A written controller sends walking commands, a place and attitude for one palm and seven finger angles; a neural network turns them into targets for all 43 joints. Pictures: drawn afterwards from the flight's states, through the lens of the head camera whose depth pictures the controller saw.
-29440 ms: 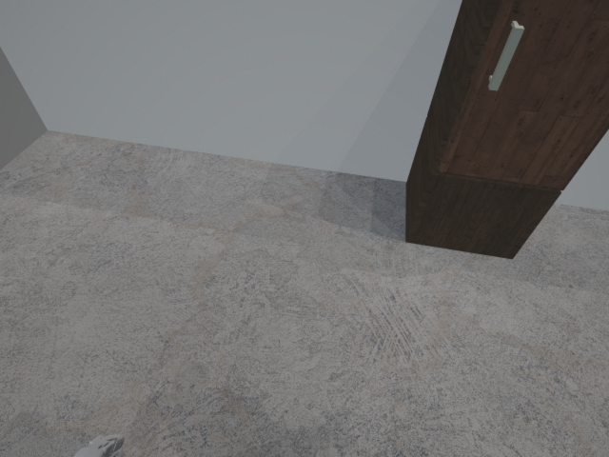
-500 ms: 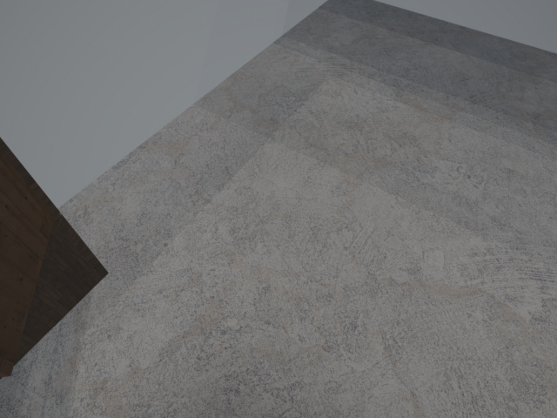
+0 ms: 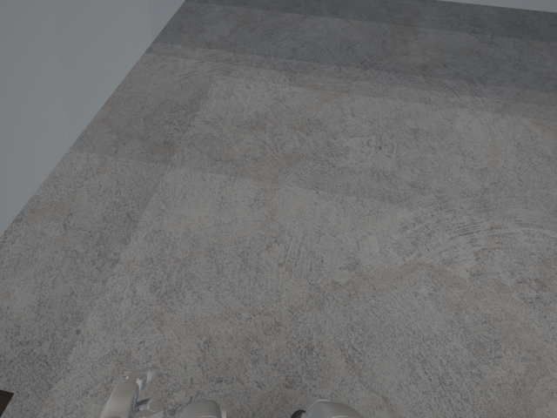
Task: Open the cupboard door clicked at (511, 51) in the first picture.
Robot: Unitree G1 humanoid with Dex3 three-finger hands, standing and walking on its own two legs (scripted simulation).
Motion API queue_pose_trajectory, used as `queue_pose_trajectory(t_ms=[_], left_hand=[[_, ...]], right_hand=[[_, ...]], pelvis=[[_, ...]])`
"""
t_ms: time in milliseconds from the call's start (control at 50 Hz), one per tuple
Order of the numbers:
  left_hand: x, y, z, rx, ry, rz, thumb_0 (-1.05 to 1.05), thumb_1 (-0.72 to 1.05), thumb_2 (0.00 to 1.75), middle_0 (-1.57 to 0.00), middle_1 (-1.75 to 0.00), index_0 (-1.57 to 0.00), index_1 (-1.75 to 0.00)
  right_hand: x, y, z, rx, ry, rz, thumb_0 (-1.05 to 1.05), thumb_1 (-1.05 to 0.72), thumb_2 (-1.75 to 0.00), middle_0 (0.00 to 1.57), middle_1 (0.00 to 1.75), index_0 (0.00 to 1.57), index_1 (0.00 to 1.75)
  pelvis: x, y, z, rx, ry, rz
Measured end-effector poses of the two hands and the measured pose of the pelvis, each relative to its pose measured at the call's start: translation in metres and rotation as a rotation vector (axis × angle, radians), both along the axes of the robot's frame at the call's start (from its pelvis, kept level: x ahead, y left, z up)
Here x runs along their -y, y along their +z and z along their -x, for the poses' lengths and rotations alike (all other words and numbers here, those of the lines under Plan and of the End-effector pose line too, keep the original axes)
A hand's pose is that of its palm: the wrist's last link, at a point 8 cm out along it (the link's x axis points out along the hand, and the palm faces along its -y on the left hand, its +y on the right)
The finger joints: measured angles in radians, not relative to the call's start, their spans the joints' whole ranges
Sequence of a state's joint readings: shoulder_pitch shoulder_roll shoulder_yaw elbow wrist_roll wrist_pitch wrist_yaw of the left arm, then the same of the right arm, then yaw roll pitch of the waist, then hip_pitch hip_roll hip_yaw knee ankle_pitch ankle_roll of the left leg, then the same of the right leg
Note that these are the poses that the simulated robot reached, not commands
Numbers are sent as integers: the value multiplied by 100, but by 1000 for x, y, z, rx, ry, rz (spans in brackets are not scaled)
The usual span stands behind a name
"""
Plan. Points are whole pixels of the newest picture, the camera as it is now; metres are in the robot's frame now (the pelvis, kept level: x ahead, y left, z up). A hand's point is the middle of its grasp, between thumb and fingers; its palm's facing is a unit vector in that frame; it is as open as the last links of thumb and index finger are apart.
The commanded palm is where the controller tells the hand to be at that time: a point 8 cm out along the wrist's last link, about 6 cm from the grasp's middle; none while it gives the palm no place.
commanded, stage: walk to a spot facing it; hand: left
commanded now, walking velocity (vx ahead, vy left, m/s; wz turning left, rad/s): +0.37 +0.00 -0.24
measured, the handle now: out of the picture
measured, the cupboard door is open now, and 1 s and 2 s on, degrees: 41 41 41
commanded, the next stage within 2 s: turn to face it in 0.82 s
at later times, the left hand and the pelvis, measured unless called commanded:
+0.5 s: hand (166, 349) +0.24 +0.20 -0.17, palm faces -0.06 -0.98 -0.17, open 7.4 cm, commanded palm none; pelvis +0.24 +0.01 +0.01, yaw -8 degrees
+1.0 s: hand (241, 207) +0.54 +0.08 -0.15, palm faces -0.19 -0.96 -0.20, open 7.2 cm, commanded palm none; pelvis +0.47 -0.09 +0.02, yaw -12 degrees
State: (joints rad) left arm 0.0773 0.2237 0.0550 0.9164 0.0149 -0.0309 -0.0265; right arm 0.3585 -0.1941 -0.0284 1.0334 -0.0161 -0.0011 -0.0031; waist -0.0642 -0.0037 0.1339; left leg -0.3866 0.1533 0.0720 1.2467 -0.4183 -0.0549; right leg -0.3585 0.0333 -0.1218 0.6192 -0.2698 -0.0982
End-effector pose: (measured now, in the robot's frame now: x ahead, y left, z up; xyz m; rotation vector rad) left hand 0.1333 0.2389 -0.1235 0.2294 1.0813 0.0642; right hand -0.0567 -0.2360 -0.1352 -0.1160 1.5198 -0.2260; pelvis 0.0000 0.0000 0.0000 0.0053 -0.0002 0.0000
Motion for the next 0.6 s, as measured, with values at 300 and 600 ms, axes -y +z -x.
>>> queue_pose_trajectory(t_ms=[300,600], left_hand=[[-7,-1,0,-302,132,4,0,92,89,-20,-30,-20,-29],[9,5,-216,-200,-7,20,1,91,89,-20,-30,-20,-29]], right_hand=[[-4,31,-312,439,134,4,1,-91,-90,20,30,20,30],[-4,13,-314,182,-39,3,0,-92,-90,20,30,20,30]], pelvis=[[-4,16,-144,-20,-80,-3],[1,18,-283,-8,-161,-12]])
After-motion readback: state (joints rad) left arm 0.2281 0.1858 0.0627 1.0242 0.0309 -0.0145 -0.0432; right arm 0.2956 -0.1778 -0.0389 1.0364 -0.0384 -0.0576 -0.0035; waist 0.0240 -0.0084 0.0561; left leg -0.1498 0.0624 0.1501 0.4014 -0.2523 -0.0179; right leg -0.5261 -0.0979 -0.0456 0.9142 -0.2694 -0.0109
